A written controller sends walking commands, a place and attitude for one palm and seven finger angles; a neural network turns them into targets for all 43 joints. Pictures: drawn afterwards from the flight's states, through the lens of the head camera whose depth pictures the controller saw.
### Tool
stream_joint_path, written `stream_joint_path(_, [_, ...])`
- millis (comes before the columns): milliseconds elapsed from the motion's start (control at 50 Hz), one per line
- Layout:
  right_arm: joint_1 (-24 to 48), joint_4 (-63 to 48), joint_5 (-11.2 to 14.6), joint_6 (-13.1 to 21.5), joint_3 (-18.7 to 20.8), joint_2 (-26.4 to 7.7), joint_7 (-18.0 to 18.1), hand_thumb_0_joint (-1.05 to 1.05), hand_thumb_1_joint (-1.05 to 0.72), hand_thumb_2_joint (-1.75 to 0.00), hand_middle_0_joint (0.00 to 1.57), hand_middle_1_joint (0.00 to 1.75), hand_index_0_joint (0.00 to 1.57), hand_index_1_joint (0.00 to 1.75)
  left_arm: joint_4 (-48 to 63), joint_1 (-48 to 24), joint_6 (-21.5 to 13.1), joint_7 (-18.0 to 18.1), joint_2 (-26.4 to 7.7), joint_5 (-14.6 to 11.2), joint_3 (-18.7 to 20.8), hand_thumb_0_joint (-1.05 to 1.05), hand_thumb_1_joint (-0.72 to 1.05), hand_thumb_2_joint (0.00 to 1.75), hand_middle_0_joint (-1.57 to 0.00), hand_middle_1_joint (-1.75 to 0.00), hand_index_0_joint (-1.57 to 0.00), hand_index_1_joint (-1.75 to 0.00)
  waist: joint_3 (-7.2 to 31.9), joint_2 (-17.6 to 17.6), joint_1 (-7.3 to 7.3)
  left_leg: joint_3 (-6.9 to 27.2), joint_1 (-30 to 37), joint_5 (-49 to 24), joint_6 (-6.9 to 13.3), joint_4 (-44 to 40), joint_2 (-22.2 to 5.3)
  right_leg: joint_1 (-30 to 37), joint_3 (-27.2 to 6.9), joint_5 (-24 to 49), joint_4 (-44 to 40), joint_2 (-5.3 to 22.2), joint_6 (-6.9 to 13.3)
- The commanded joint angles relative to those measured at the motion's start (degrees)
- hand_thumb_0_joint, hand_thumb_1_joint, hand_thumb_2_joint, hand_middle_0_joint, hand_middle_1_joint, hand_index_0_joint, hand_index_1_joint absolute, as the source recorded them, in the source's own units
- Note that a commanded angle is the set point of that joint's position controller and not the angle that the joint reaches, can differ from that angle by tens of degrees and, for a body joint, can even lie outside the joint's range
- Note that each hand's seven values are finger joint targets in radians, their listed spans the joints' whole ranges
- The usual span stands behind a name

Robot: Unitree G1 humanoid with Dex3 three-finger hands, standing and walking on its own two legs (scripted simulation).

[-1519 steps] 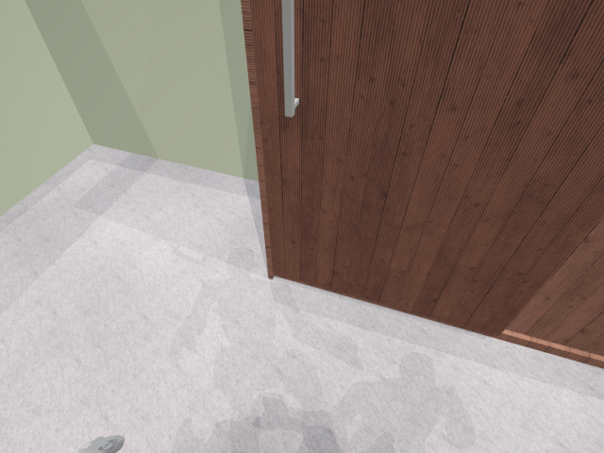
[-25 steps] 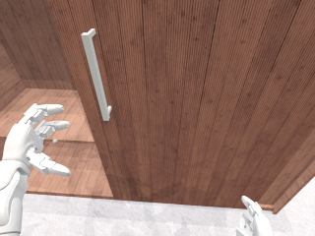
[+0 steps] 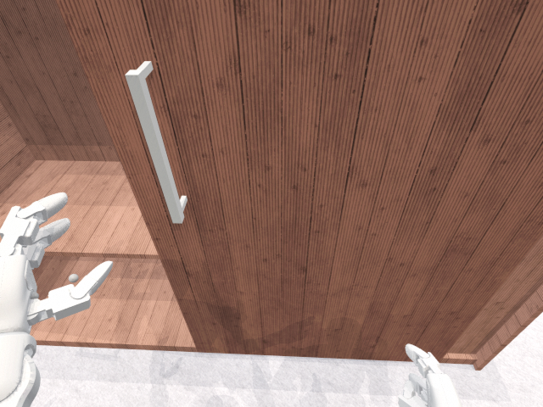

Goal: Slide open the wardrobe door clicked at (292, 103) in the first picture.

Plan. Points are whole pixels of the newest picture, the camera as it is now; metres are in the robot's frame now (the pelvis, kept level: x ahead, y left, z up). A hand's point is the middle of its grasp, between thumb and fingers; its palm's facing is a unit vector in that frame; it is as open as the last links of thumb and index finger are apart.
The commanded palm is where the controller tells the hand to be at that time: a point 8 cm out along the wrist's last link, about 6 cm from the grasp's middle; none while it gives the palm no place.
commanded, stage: draw the hand back to the body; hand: left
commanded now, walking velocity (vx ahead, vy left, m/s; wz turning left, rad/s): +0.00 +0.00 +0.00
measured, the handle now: (164, 152) +0.45 +0.25 +0.17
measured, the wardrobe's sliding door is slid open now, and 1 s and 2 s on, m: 0.69 0.69 0.69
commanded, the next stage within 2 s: step back with the hand held close in 0.54 s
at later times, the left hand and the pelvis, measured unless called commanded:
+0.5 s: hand (75, 297) +0.18 +0.25 +0.16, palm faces +0.45 -0.82 -0.36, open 7.5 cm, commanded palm +0.13 +0.28 +0.17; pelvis +0.00 -0.01 +0.00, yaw +1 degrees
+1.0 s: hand (51, 317) +0.15 +0.26 +0.15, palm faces +0.36 -0.83 -0.44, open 7.4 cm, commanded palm +0.10 +0.31 +0.17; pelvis -0.04 +0.01 +0.00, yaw +0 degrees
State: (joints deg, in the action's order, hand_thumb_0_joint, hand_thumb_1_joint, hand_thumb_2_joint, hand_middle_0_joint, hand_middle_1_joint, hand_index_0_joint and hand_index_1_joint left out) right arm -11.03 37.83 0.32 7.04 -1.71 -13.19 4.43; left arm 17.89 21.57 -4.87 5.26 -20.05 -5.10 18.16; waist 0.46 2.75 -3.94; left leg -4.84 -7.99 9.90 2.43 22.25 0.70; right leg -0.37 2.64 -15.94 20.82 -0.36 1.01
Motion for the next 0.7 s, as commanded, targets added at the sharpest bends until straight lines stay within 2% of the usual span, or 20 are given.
stream_joint_path(0, [8.13, -10.20, -0.30, 2.39, 2.61, -6.93, -0.04, 0.00, -0.90, -0.90, 0.20, 0.30, 0.20, 0.30, 13.69, -2.44, -3.10, 0.69, -11.47, -0.22, 7.23, 0.00, 0.65, 0.78, -0.21, -0.45, -0.21, -0.45, 3.46, -0.37, -0.59, 4.95, 7.48, -10.68, -0.45, -2.21, -2.66, -7.31, -1.50, 13.35, -4.11, 0.15, 0.11])
stream_joint_path(60, [8.05, -10.71, -0.29, 1.72, 2.62, -6.34, -0.09, 0.00, -0.90, -0.90, 0.20, 0.30, 0.20, 0.30, 15.63, -1.50, -3.05, 0.70, -10.87, -0.37, 6.98, 0.00, 0.75, 0.83, -0.21, -0.38, -0.21, -0.38, 3.42, -0.59, -0.30, 4.65, 7.35, -11.29, -0.40, -1.68, -2.59, -7.31, -1.45, 14.21, -3.61, 0.40, -0.05])
stream_joint_path(80, [7.76, -10.77, -0.34, 1.71, 2.64, -6.44, -0.14, 0.00, -0.90, -0.90, 0.20, 0.30, 0.20, 0.30, 17.31, -1.96, -3.20, 0.76, -11.68, -0.25, 7.63, 0.00, 0.79, 0.85, -0.20, -0.36, -0.20, -0.36, 4.59, 1.11, -0.34, 4.78, 7.92, -12.05, -0.50, -1.47, -2.51, -7.14, -1.53, 14.67, -3.50, 0.37, 0.03])
stream_joint_path(100, [7.86, -10.68, -0.43, 1.74, 2.63, -6.57, -0.10, 0.00, -0.90, -0.90, 0.20, 0.30, 0.20, 0.30, 16.93, -1.05, -2.97, 0.81, -12.32, -0.21, 8.22, 0.00, 0.83, 0.87, -0.20, -0.34, -0.20, -0.34, 4.19, 0.38, -0.54, 4.73, 7.64, -12.36, -0.41, -1.38, -2.51, -7.05, -1.48, 15.32, -3.85, 0.29, 0.03])
stream_joint_path(120, [7.76, -10.86, -0.32, 1.71, 2.70, -6.23, -0.12, 0.00, -0.90, -0.90, 0.20, 0.30, 0.20, 0.30, 18.25, -0.55, -3.06, 0.78, -11.11, -0.25, 7.19, 0.00, 0.86, 0.88, -0.20, -0.32, -0.20, -0.32, 4.93, 2.04, -0.24, 4.53, 8.14, -13.51, -0.39, -0.99, -2.49, -6.69, -1.62, 16.15, -3.31, 0.56, 0.01])
stream_joint_path(140, [7.64, -10.84, -0.42, 1.67, 2.62, -6.26, -0.12, 0.00, -0.90, -0.90, 0.20, 0.30, 0.20, 0.30, 18.76, -0.57, -3.03, 0.88, -11.57, -0.16, 7.50, 0.00, 0.90, 0.90, -0.20, -0.30, -0.20, -0.30, 5.16, 1.68, -0.26, 4.62, 8.32, -13.80, -0.45, -0.81, -2.45, -7.07, -1.47, 16.41, -3.33, 0.45, -0.06])
stream_joint_path(220, [7.54, -10.53, -0.35, 1.47, 2.64, -6.28, -0.02, 0.00, -0.90, -0.90, 0.20, 0.30, 0.20, 0.30, 17.86, -0.95, -2.64, 1.14, -10.42, -0.07, 6.43, 0.00, 0.90, 0.90, -0.20, -0.30, -0.20, -0.30, 3.56, 1.90, 0.15, 4.68, 7.76, -12.85, -0.53, -1.07, -2.53, -7.69, -1.39, 15.35, -3.56, 0.47, -0.05])
stream_joint_path(240, [7.56, -10.55, -0.41, 1.36, 2.72, -6.29, 0.09, 0.00, -0.90, -0.90, 0.20, 0.30, 0.20, 0.30, 17.56, -1.15, -2.56, 1.25, -11.09, -0.07, 7.02, 0.00, 0.90, 0.90, -0.20, -0.30, -0.20, -0.30, 3.71, 0.99, 0.00, 4.54, 7.73, -12.35, -0.39, -1.00, -2.39, -7.99, -1.44, 15.51, -3.69, 0.41, -0.15])
stream_joint_path(260, [7.55, -10.48, -0.44, 1.21, 2.63, -6.17, 0.11, 0.00, -0.90, -0.90, 0.20, 0.30, 0.20, 0.30, 16.49, -0.44, -2.41, 1.17, -10.35, -0.16, 6.64, 0.00, 0.90, 0.90, -0.20, -0.30, -0.20, -0.30, 2.82, 0.75, 0.06, 4.44, 7.19, -11.47, -0.35, -1.08, -2.27, -8.08, -1.37, 15.06, -3.70, 0.53, -0.15])
stream_joint_path(300, [7.85, -10.46, -0.31, 0.94, 2.83, -6.44, 0.32, 0.00, -0.90, -0.90, 0.20, 0.30, 0.20, 0.30, 15.89, -0.33, -2.36, 1.07, -10.94, -0.21, 7.11, 0.00, 0.90, 0.90, -0.20, -0.30, -0.20, -0.30, 2.93, -2.10, -0.13, 4.41, 7.38, -11.12, -0.13, -1.23, -2.31, -7.84, -1.42, 15.23, -4.32, 0.34, -0.21])
stream_joint_path(360, [8.41, -10.69, -0.27, 0.53, 2.70, -6.03, 0.47, 0.00, -0.90, -0.90, 0.20, 0.30, 0.20, 0.30, 15.48, -0.74, -2.33, 0.88, -10.49, -0.58, 6.70, 0.00, 0.90, 0.90, -0.20, -0.30, -0.20, -0.30, 1.76, -2.28, -0.11, 4.13, 6.75, -8.72, 0.08, -1.46, -2.02, -8.33, -1.70, 13.60, -4.77, 0.75, -0.48])
stream_joint_path(420, [8.53, -10.43, -0.27, 0.71, 2.64, -5.90, 0.50, 0.00, -0.90, -0.90, 0.20, 0.30, 0.20, 0.30, 16.38, -1.29, -2.80, 0.93, -10.47, -0.50, 6.59, 0.00, 0.90, 0.90, -0.20, -0.30, -0.20, -0.30, 2.20, 0.58, -0.16, 4.15, 7.11, -7.91, -0.05, -1.71, -1.92, -7.71, -1.97, 12.54, -5.18, 0.90, -0.30])
stream_joint_path(500, [8.94, -10.14, -0.41, 1.26, 2.72, -6.08, 0.67, 0.00, -0.90, -0.90, 0.20, 0.30, 0.20, 0.30, 16.87, -1.55, -3.37, 1.08, -11.76, -0.31, 7.38, 0.00, 0.90, 0.90, -0.20, -0.30, -0.20, -0.30, 1.95, 0.33, -0.33, 4.03, 7.70, -7.30, 0.05, -1.65, -1.75, -8.24, -2.24, 12.04, -6.54, 0.78, -0.38])
stream_joint_path(520, [8.86, -10.18, -0.37, 1.30, 2.60, -5.76, 0.63, 0.00, -0.90, -0.90, 0.20, 0.30, 0.20, 0.30, 17.30, -1.48, -3.55, 1.06, -10.78, -0.46, 6.61, 0.00, 0.90, 0.90, -0.20, -0.30, -0.20, -0.30, 1.69, 0.99, -0.15, 4.09, 7.46, -7.14, -0.05, -1.74, -1.76, -7.96, -2.19, 11.76, -6.12, 0.95, -0.34])
stream_joint_path(540, [8.98, -10.18, -0.45, 1.43, 2.63, -5.92, 0.62, 0.00, -0.90, -0.90, 0.20, 0.30, 0.20, 0.30, 17.78, -1.96, -3.81, 1.19, -11.76, -0.33, 7.30, 0.00, 0.90, 0.90, -0.20, -0.30, -0.20, -0.30, 2.29, 1.31, -0.36, 4.25, 7.58, -6.90, -0.11, -1.79, -1.61, -7.87, -2.17, 11.47, -6.26, 0.89, -0.30])
stream_joint_path(620, [9.12, -10.01, -0.35, 1.30, 2.71, -5.76, 0.81, 0.00, -0.90, -0.90, 0.20, 0.30, 0.20, 0.30, 14.56, 0.01, -3.78, 0.93, -10.78, -0.89, 7.21, 0.00, 0.90, 0.90, -0.20, -0.30, -0.20, -0.30, -0.78, -2.23, -0.23, 4.05, 6.53, -4.79, 0.13, -2.30, -1.72, -9.01, -2.49, 9.13, -7.58, 1.01, -0.62])
stream_joint_path(640, [9.32, -9.80, -0.25, 1.21, 2.95, -6.03, 0.93, 0.00, -0.90, -0.90, 0.20, 0.30, 0.20, 0.30, 16.17, -2.75, -4.19, 1.21, -13.71, -0.94, 9.87, 0.00, 0.90, 0.90, -0.20, -0.30, -0.20, -0.30, 0.57, -1.07, -0.37, 3.91, 6.82, -4.70, 0.08, -2.04, -1.63, -8.64, -2.88, 9.11, -7.90, 1.10, -0.57])
stream_joint_path(660, [9.37, -11.67, 0.05, -0.43, 2.98, -7.16, 0.52, 0.00, -0.90, -0.90, 0.20, 0.30, 0.20, 0.30, 18.94, -7.75, -6.24, 1.78, -19.53, 0.08, 15.50, 0.00, 0.90, 0.90, -0.20, -0.30, -0.20, -0.30, -3.41, -2.95, 1.29, 4.76, 3.26, -2.16, 1.31, 2.15, -2.51, -16.03, -7.08, 11.65, -11.03, 4.36, -2.77])
stream_joint_path(680, [9.01, -10.61, -0.34, -1.46, 2.79, -6.04, 0.53, 0.00, -0.90, -0.90, 0.20, 0.30, 0.20, 0.30, 14.30, -1.96, -6.28, 1.38, -15.00, 0.08, 12.12, 0.00, 0.90, 0.90, -0.20, -0.30, -0.20, -0.30, -2.39, -6.42, 1.61, 5.06, 2.32, -2.85, 1.36, 3.98, -2.33, -16.13, -6.55, 14.46, -10.22, 5.88, -3.27])
